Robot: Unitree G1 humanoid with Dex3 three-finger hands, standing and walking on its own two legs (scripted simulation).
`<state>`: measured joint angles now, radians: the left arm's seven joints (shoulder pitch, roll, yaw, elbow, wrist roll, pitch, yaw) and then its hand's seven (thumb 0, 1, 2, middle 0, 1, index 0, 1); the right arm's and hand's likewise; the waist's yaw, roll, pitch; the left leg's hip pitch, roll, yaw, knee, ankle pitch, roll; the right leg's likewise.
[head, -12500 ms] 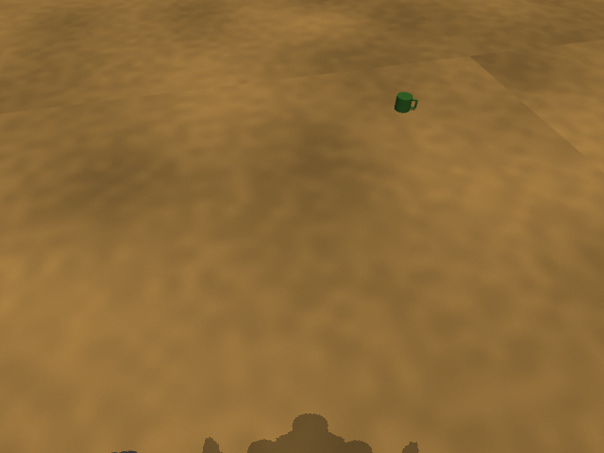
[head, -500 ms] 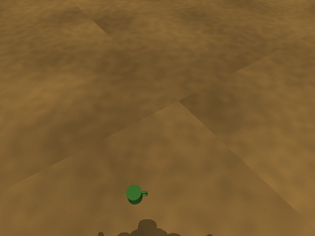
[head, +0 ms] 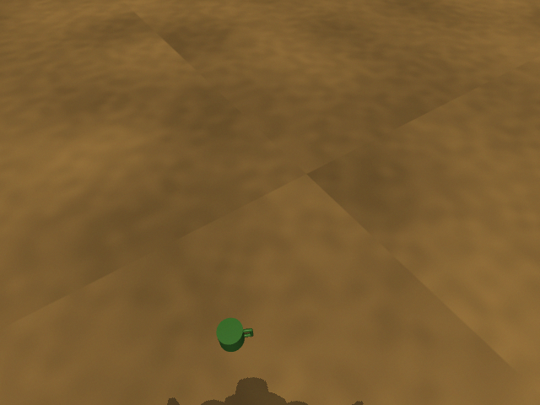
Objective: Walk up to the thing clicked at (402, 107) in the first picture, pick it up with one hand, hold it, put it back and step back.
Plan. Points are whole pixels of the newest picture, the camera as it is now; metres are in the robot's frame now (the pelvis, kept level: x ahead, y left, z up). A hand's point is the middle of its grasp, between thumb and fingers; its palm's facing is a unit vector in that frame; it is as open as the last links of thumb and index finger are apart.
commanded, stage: stand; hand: left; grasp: from above
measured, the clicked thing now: (235, 334) +0.45 +0.16 -0.74
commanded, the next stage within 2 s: rise first in 0.18 s
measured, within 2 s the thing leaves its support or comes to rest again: neither
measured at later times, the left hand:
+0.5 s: hand (138, 401) +0.15 +0.25 -0.17, palm faces +0.01 -0.95 -0.33, open 8.8 cm
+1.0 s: hand out of the picture +0.12 +0.26 -0.22, palm faces -0.13 -0.89 -0.43, open 14.1 cm
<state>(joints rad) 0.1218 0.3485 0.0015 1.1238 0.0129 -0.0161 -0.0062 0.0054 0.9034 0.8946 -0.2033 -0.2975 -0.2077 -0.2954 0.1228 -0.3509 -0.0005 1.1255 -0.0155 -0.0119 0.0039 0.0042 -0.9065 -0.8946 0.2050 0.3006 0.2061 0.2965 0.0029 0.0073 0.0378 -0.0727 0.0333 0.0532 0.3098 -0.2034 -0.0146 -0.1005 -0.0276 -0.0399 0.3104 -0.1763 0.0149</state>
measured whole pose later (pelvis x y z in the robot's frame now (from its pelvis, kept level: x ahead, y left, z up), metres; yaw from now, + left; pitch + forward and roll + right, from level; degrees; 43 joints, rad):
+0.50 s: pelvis -0.02 +0.00 -0.02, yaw +1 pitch +6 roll +0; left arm -0.06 0.34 0.13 1.06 0.07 -0.03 -0.03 0.01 0.54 0.95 -0.13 -0.65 -0.14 -0.64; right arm 0.20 -0.27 -0.02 0.84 0.02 -0.04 -0.03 0.00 -0.94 -0.91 0.20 0.30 0.20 0.30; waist -0.02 -0.02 0.03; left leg -0.38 0.04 0.04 0.57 -0.29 -0.01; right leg -0.40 -0.03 -0.05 0.56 -0.26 0.01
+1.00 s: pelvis -0.02 +0.01 -0.08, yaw +1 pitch +15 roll -2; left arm 0.20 0.30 0.12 0.55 0.23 0.16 0.01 0.00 -0.53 0.98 -0.07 -1.07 -0.08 -1.07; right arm 0.20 -0.24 -0.04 0.61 0.00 -0.14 -0.03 0.01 -0.89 -0.89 0.20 0.30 0.20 0.30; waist -0.02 0.00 -0.09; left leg -0.82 0.05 0.01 1.07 -0.51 0.00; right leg -0.82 -0.04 -0.05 1.02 -0.47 0.02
